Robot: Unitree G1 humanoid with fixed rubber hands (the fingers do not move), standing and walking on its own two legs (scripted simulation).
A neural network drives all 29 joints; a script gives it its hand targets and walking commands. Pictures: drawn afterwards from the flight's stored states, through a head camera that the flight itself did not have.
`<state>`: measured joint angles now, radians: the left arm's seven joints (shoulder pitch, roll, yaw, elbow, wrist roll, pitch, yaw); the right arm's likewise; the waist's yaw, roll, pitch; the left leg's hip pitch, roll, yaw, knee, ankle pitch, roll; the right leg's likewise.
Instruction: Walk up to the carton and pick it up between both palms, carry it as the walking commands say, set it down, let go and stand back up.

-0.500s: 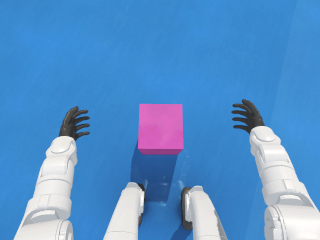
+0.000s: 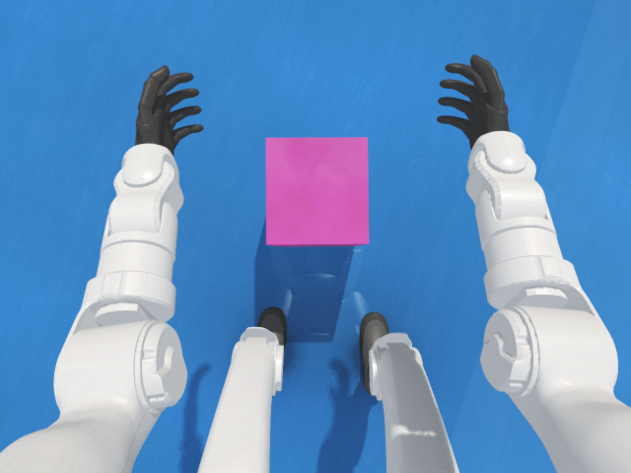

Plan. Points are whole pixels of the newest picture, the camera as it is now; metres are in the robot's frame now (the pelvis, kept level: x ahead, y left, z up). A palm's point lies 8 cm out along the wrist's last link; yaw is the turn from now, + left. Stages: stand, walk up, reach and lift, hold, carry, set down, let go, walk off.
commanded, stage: reach and lift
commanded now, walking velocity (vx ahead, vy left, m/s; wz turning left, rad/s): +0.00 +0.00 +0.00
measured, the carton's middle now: (316, 199) +0.47 +0.03 -0.54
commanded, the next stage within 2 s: none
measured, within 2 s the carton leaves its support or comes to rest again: neither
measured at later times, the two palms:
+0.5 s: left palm (191, 162) +0.47 +0.21 -0.22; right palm (447, 153) +0.50 -0.16 -0.22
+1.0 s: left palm (221, 182) +0.47 +0.20 -0.37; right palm (417, 177) +0.50 -0.16 -0.37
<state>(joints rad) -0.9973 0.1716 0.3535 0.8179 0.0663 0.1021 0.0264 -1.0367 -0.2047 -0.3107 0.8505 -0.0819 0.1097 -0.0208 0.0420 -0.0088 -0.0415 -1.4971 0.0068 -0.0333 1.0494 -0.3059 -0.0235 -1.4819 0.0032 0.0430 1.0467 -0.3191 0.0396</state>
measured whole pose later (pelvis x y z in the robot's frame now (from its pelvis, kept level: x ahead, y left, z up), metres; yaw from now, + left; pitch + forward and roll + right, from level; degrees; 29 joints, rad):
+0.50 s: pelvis -0.02 +0.00 -0.09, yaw +0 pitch +50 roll -1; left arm -1.09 0.19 0.36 0.85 0.05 0.09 0.05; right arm -1.13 -0.20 -0.32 0.89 -0.06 0.10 -0.06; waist 0.03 -0.02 -0.09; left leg -1.88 -0.02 -0.06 1.43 -0.42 -0.04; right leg -1.87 0.02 0.05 1.43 -0.44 0.05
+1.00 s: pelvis -0.04 +0.00 -0.22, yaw +1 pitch +47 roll +0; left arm -1.23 0.28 0.23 0.98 -0.11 0.07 0.11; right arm -1.27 -0.29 -0.16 0.98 0.09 0.09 -0.12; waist 0.03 0.00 0.07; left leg -2.20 -0.05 -0.06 1.90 -0.52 -0.06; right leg -2.18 0.05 0.07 1.91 -0.55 0.07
